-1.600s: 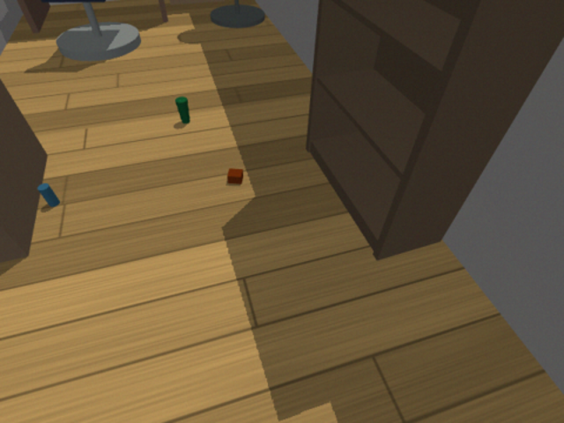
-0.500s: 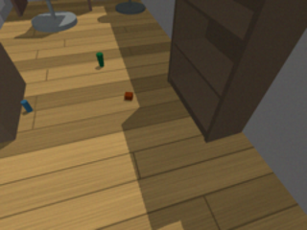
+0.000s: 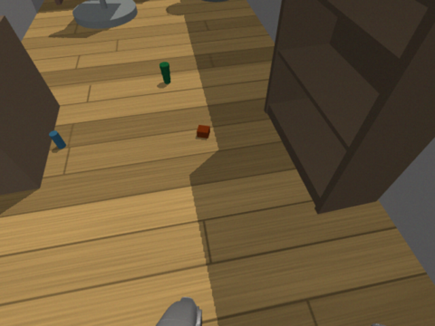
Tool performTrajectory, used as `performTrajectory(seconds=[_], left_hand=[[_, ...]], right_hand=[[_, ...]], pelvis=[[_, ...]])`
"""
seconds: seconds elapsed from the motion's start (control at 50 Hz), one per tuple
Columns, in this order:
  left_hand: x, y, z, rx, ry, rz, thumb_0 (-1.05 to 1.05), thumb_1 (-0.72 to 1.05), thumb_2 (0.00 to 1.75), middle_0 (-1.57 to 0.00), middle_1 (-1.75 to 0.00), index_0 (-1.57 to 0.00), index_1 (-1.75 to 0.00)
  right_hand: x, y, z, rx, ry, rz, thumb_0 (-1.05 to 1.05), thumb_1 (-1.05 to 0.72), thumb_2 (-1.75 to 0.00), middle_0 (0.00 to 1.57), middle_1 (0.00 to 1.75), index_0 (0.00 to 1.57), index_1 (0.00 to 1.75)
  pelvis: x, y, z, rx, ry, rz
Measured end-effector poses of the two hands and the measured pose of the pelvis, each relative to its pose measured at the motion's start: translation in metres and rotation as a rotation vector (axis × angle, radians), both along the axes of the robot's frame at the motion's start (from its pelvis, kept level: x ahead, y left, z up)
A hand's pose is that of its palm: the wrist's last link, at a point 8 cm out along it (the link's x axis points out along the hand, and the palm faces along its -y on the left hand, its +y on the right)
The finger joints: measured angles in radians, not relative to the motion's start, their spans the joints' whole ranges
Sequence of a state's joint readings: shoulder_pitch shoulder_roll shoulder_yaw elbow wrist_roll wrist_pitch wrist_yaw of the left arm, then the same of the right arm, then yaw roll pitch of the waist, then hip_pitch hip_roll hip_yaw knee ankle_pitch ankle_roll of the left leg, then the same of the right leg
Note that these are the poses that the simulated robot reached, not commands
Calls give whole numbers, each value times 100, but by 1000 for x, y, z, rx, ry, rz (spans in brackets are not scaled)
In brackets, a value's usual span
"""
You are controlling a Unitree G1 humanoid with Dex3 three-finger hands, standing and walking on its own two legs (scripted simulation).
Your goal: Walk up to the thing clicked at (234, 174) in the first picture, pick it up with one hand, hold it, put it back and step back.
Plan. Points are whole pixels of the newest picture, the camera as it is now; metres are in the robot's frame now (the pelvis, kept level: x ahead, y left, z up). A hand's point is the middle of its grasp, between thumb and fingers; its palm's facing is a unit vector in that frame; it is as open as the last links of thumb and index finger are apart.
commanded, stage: walk up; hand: left
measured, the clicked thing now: (203, 131) +1.31 +0.20 -0.74
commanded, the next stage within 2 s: none
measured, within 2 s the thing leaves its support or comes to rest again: neither
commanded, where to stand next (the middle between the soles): +0.92 +0.00 m, yaw -1 degrees
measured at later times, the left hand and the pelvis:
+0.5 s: hand (117, 230) +0.33 +0.28 -0.12, palm faces -0.09 -0.92 -0.39, open 7.4 cm; pelvis +0.25 +0.00 +0.00, yaw -1 degrees
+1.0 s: hand (146, 184) +0.48 +0.25 -0.14, palm faces +0.02 -0.93 -0.37, open 7.4 cm; pelvis +0.47 -0.03 +0.00, yaw +2 degrees
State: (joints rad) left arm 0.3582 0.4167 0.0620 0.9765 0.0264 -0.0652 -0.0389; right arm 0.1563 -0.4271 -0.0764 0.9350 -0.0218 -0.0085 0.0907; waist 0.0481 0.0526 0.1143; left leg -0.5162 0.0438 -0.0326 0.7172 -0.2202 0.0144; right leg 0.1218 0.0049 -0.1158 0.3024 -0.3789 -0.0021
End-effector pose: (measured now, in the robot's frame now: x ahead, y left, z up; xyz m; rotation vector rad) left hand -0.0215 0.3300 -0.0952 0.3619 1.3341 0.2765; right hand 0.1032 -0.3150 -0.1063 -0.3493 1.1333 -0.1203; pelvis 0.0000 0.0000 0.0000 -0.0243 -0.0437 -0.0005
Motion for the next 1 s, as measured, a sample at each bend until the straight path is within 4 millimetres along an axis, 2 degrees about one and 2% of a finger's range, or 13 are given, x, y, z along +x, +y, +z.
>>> performTrajectory(seconds=[0.1, 0.16, 0.26, 0.32, 0.38, 0.48, 0.58, 0.64, 0.72, 0.78, 0.9, 1.0], left_hand=[[52, 11, -32, -29, -5, 25, 1, 90, 89, -20, -30, -21, -30], [98, 9, -40, -58, -25, 17, 1, 90, 89, -20, -30, -21, -30], [190, 0, -22, -102, -138, -76, 1, 90, 89, -20, -30, -21, -30], [240, 0, -10, -101, -207, -116, 0, 90, 89, -20, -30, -21, -30], [279, 1, 0, -84, -225, -145, 0, 90, 89, -20, -30, -21, -30], [337, -6, 10, -41, -200, -174, 0, 90, 89, -20, -30, -21, -30], [396, -26, 12, 21, -217, -169, 0, 90, 89, -20, -30, -21, -30], [419, -41, 18, 30, -262, -148, 0, 90, 89, -20, -30, -21, -30], [431, -57, 29, 16, -243, -105, 0, 90, 89, -20, -30, -21, -30], [439, -62, 29, 6, -203, -91, 0, 90, 89, -20, -30, -21, -30], [463, -57, 17, -18, -162, -59, 0, 90, 89, -20, -30, -21, -30], [494, -40, -6, -43, -147, -31, 0, 90, 89, -20, -30, -21, -30]], right_hand=[[86, 27, -6, -3, -60, 50, 1, -90, -89, 20, 30, 20, 30], [120, 40, -2, -3, -125, 50, 0, -90, -89, 21, 30, 20, 30], [136, 44, 18, 5, -140, -26, 0, -90, -89, 21, 30, 21, 30], [140, 36, 23, -9, -111, -45, 0, -90, -89, 21, 30, 21, 30], [146, 23, 24, -18, -80, -62, 0, -90, -89, 21, 30, 21, 30], [166, -7, 11, -18, -35, -102, 0, -90, -89, 21, 30, 21, 30], [208, -38, -20, -7, 23, -120, 1, -90, -89, 21, 30, 21, 30], [243, -41, -27, 11, 60, -85, 1, -90, -89, 20, 30, 20, 30], [299, -40, -17, 41, 34, -51, 1, -90, -89, 20, 30, 20, 30], [338, -40, -8, 47, -5, -35, 1, -90, -89, 21, 30, 20, 30], [403, -35, 4, 19, -3, -2, 0, -90, -89, 21, 30, 20, 30], [466, -19, 10, -15, -17, 46, 1, -90, -89, 20, 30, 20, 30]], pelvis=[[60, 13, -20, 22, 4, 16], [88, 23, -21, 29, -4, 15], [133, 25, -1, 24, -18, 4], [160, 22, 5, 34, -22, 2], [188, 16, 7, 47, -22, -7], [239, 0, 3, 65, -12, -21], [296, -26, -13, 42, -1, -18], [321, -37, -11, 47, -4, -6], [354, -43, 4, 50, -4, -9], [378, -46, 10, 42, -2, -13], [426, -41, 9, 9, 2, 12], [470, -27, -1, -17, 1, 34]])
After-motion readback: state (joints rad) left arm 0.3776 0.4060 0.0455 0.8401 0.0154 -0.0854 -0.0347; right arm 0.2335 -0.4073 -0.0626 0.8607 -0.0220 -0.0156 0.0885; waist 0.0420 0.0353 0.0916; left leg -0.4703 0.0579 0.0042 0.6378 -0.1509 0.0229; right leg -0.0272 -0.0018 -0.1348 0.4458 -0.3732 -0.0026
